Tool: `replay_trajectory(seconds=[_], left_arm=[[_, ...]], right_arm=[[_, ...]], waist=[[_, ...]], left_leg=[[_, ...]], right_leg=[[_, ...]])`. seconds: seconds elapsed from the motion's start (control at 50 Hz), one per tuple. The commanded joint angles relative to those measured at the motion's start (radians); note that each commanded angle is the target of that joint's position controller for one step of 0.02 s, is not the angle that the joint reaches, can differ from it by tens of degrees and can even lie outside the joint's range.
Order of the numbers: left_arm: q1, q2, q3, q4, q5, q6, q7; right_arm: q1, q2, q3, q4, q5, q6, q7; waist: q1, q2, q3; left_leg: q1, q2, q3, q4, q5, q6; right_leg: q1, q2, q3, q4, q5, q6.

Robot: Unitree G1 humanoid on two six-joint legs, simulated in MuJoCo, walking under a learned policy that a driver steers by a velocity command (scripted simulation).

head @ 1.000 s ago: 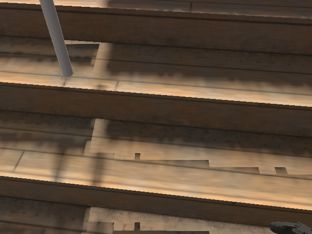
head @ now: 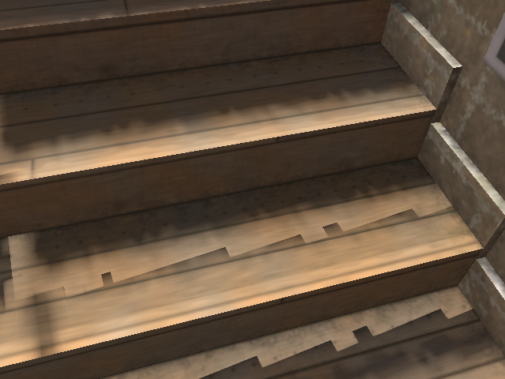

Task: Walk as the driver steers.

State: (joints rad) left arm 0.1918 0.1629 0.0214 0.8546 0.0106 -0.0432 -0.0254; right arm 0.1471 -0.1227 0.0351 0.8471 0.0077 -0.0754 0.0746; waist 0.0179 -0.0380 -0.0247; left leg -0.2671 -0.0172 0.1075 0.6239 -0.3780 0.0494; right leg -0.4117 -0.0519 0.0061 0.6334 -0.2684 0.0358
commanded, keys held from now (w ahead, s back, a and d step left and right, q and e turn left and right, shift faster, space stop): q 0.64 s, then w+q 0.26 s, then w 0.10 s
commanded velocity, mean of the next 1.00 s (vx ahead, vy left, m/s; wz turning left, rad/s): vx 0.09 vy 0.00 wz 0.46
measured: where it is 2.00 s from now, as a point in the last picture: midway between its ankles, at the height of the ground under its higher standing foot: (176, 288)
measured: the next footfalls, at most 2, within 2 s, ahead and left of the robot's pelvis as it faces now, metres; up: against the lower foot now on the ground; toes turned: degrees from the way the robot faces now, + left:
left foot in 0.58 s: +0.01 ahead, +0.09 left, +0.00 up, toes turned +18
right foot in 1.16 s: +0.36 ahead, -0.06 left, +0.17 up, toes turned +31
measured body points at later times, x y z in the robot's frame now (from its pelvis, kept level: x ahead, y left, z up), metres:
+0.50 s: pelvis +0.01 -0.03 +0.02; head +0.02 -0.02 +0.47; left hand +0.12 +0.26 -0.07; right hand +0.22 -0.23 -0.08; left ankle -0.05 +0.07 -0.66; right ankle +0.04 -0.15 -0.72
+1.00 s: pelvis +0.08 +0.00 +0.01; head +0.07 +0.01 +0.46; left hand +0.14 +0.26 -0.10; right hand +0.10 -0.20 -0.14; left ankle -0.03 +0.08 -0.72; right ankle +0.18 -0.11 -0.42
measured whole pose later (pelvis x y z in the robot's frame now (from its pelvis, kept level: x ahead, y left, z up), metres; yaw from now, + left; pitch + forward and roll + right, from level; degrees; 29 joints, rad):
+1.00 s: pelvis +0.08 +0.00 +0.01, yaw +31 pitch +6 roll -1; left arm 0.16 0.18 -0.05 0.73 0.07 -0.05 0.00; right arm 0.54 -0.10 0.05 0.98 -0.09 -0.09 0.04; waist -0.11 0.01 -0.14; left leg -0.30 -0.07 -0.21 0.57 -0.38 0.08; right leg -1.23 -0.01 0.03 2.09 -0.43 -0.10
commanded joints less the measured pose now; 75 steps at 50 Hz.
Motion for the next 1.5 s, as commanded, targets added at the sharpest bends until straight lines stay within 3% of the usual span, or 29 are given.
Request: replay_trajectory(seconds=[0.02,0.08,0.16,0.24,0.3,0.34,0.38,0.42,0.48,0.52,0.58,0.62,0.66,0.72,0.74,0.9,1.02,1.04,1.08,1.14,1.16,1.18,1.2,1.22,1.26,1.28,1.32,1.42,1.5], left_arm=[[-0.164,0.105,0.023,-0.099,-0.028,-0.029,0.005],[-0.148,0.166,0.053,-0.161,0.014,-0.018,0.031],[-0.130,0.123,0.063,-0.218,0.010,-0.024,0.069],[-0.101,0.134,0.086,-0.285,0.013,-0.014,0.066],[0.174,0.223,0.115,-0.249,0.029,-0.027,0.095],[0.019,0.201,0.103,-0.246,0.040,-0.050,0.091],[-0.150,0.072,0.044,-0.285,0.019,-0.049,0.080],[-0.272,0.135,0.057,-0.324,0.006,-0.043,0.099],[-0.165,0.281,0.118,-0.298,0.026,-0.043,0.118],[-0.194,0.278,0.122,-0.288,0.035,-0.052,0.112],[-0.112,0.163,0.089,-0.219,0.021,-0.046,0.085],[-0.103,0.066,0.046,-0.353,0.025,-0.059,0.086],[-0.216,0.155,0.066,-0.317,-0.016,-0.041,0.069],[-0.111,0.150,0.065,-0.239,0.069,-0.026,0.051],[-0.093,0.131,0.054,-0.233,0.064,-0.025,0.040],[-0.194,0.057,-0.049,-0.239,0.061,-0.043,0.029],[-0.322,0.051,-0.090,-0.284,0.061,-0.017,0.004],[-0.352,0.048,-0.088,-0.294,0.065,-0.006,-0.005],[-0.547,0.029,-0.106,-0.372,0.050,0.044,-0.058],[-0.167,0.147,-0.059,-0.218,0.018,0.009,-0.088],[-0.034,0.179,-0.039,-0.152,0.022,-0.010,-0.081],[0.245,0.246,-0.014,-0.069,0.049,-0.020,-0.059],[0.513,0.342,0.026,-0.017,0.061,-0.011,-0.033],[0.549,0.325,0.017,0.035,0.059,-0.034,-0.020],[0.187,0.213,0.003,-0.010,0.002,-0.055,-0.018],[0.085,0.111,-0.016,0.014,0.001,-0.051,-0.020],[-0.011,-0.019,-0.052,0.055,0.019,-0.041,-0.017],[0.065,0.049,-0.037,0.116,0.064,-0.077,-0.034],[0.400,0.001,-0.058,0.246,0.102,-0.066,-0.031]], right_arm=[[-0.066,-0.100,-0.029,-0.079,-0.014,-0.003,-0.018],[-0.032,-0.211,-0.093,-0.133,-0.012,0.003,-0.017],[0.078,-0.205,-0.111,-0.142,-0.012,-0.001,-0.058],[-0.031,-0.211,-0.112,-0.186,-0.007,0.000,-0.063],[0.005,-0.151,-0.094,-0.211,-0.034,0.014,-0.055],[0.051,-0.211,-0.120,-0.162,-0.016,0.029,-0.068],[0.024,-0.186,-0.113,-0.178,-0.042,0.035,-0.069],[0.066,-0.136,-0.094,-0.180,-0.045,0.040,-0.031],[0.039,-0.130,-0.080,-0.185,-0.026,0.027,0.021],[0.096,-0.140,-0.075,-0.186,-0.012,0.013,0.027],[0.127,-0.195,-0.104,-0.177,-0.015,-0.029,0.016],[0.225,-0.464,-0.176,-0.207,-0.007,-0.046,-0.044],[0.177,-0.338,-0.164,-0.161,-0.046,-0.060,-0.044],[0.125,-0.160,-0.080,-0.124,-0.044,-0.014,-0.037],[0.120,-0.146,-0.071,-0.135,-0.053,-0.002,-0.040],[0.470,-0.126,-0.032,0.057,-0.080,-0.019,-0.027],[0.430,-0.170,-0.009,0.133,-0.134,-0.033,-0.034],[0.408,-0.180,-0.009,0.125,-0.132,-0.034,-0.034],[0.310,-0.249,-0.031,0.099,-0.052,-0.022,-0.006],[0.167,-0.333,-0.067,0.046,-0.029,-0.050,0.023],[0.265,-0.295,-0.078,0.106,-0.052,-0.059,0.036],[0.384,-0.152,-0.061,0.113,-0.094,-0.048,0.053],[0.339,-0.110,-0.068,0.070,-0.088,-0.031,0.068],[0.158,-0.110,-0.089,0.055,-0.053,-0.030,0.055],[0.121,-0.093,-0.067,0.069,-0.039,-0.031,0.005],[0.102,-0.094,-0.056,0.062,-0.055,-0.021,-0.010],[0.114,-0.104,-0.048,0.053,-0.052,0.010,-0.013],[-0.033,-0.146,-0.039,0.000,-0.041,0.014,0.011],[-0.125,-0.066,-0.005,-0.015,-0.049,0.038,-0.008]], waist=[[0.001,-0.029,-0.051],[-0.004,0.100,-0.085],[-0.028,0.105,-0.077],[0.036,0.075,-0.083],[0.132,-0.232,-0.213],[0.039,-0.105,-0.119],[-0.040,-0.045,-0.081],[-0.102,-0.026,-0.118],[-0.019,-0.096,-0.094],[-0.038,-0.052,-0.096],[-0.025,0.018,-0.067],[-0.042,0.315,-0.184],[-0.117,0.224,-0.071],[-0.021,0.114,-0.012],[-0.017,0.085,-0.025],[-0.165,0.166,-0.026],[-0.107,0.106,0.018],[-0.097,0.137,0.029],[-0.062,0.189,0.039],[0.080,0.229,-0.094],[0.090,0.176,-0.190],[0.085,-0.106,-0.422],[0.169,-0.305,-0.442],[0.193,-0.331,-0.155],[0.028,-0.191,-0.014],[-0.033,-0.027,-0.025],[-0.107,0.045,-0.022],[-0.063,0.036,-0.033],[0.045,-0.052,0.013]], left_leg=[[0.047,0.075,-0.108,-0.122,0.362,0.011],[0.005,0.112,-0.194,-0.170,0.414,0.143],[0.023,0.204,-0.355,-0.186,0.507,0.241],[-0.167,0.113,-0.292,-0.144,0.369,0.163],[-0.474,-0.062,-0.149,0.505,-0.303,-0.110],[-0.555,-0.006,-0.222,1.045,-0.162,-0.127],[-0.477,0.002,-0.194,0.911,-0.090,-0.103],[-0.295,0.025,-0.107,0.613,-0.146,-0.128],[-0.218,0.046,-0.088,0.305,-0.111,-0.137],[-0.183,0.057,-0.105,0.168,0.045,-0.083],[0.002,-0.002,-0.087,-0.177,0.301,0.063],[0.289,0.347,-0.730,-0.296,0.709,0.452],[0.170,0.315,-0.676,-0.315,0.127,0.322],[-0.034,0.230,-0.626,-0.340,-0.248,0.260],[-0.027,0.213,-0.602,-0.332,-0.222,0.256],[0.243,0.216,-0.691,-0.249,-0.123,0.282],[0.047,0.210,-0.632,-0.337,-0.136,0.226],[-0.052,0.197,-0.603,-0.371,-0.128,0.216],[-0.539,0.224,-0.534,-0.622,-0.184,0.205],[-0.094,0.252,-0.364,-0.432,0.811,0.180],[-0.012,0.173,-0.285,-0.159,1.116,0.125],[-0.313,0.019,-0.322,0.197,0.700,0.063],[-0.646,-0.170,-0.492,0.556,0.231,0.048],[-0.870,-0.176,-0.566,0.964,0.341,0.073],[-0.870,-0.080,-0.443,1.218,0.497,0.102],[-0.815,-0.050,-0.404,1.283,0.520,0.120],[-0.835,-0.026,-0.414,1.339,0.520,0.163],[-0.912,0.011,-0.262,1.093,0.556,0.177],[-1.401,-0.021,-0.267,1.558,0.331,0.197]], right_leg=[[0.089,-0.021,-0.020,-0.078,0.241,-0.055],[0.080,0.009,-0.069,-0.001,0.143,-0.093],[0.019,0.022,-0.078,0.079,0.159,-0.122],[0.213,0.025,-0.067,0.004,0.291,-0.180],[0.551,-0.450,0.461,-0.310,0.605,-0.507],[0.319,-0.380,0.308,-0.311,0.396,-0.405],[0.159,-0.280,0.077,-0.343,0.375,-0.308],[0.127,-0.197,-0.057,-0.350,0.373,-0.210],[0.211,-0.222,-0.051,-0.335,0.247,-0.214],[0.222,-0.277,-0.022,-0.295,0.184,-0.234],[0.124,-0.216,-0.109,-0.101,-0.089,-0.150],[-0.236,0.090,-0.118,0.279,-0.423,0.065],[-0.442,0.064,0.099,0.786,-0.301,0.033],[-0.528,0.045,0.110,1.038,-0.049,-0.062],[-0.555,0.047,0.095,1.030,-0.028,-0.051],[-1.075,0.046,0.053,1.443,-0.178,-0.101],[-1.088,-0.049,0.006,1.279,-0.031,-0.151],[-0.985,-0.072,-0.016,1.181,0.034,-0.150],[-0.395,-0.014,-0.110,0.896,-0.387,-0.112],[-0.228,0.105,-0.138,0.646,-0.198,-0.124],[-0.057,0.104,-0.021,0.476,-0.066,-0.170],[0.401,-0.057,0.484,0.210,0.125,-0.354],[0.578,-0.213,1.049,-0.169,-0.382,-0.350],[0.384,-0.187,1.091,-0.260,-0.845,-0.215],[-0.003,-0.201,0.842,-0.194,-0.686,-0.304],[-0.106,-0.199,0.725,-0.163,-0.542,-0.313],[-0.191,-0.178,0.599,-0.213,-0.407,-0.251],[-0.094,-0.078,0.187,-0.306,-0.078,-0.179],[0.344,-0.157,0.250,-0.303,-0.013,-0.275]])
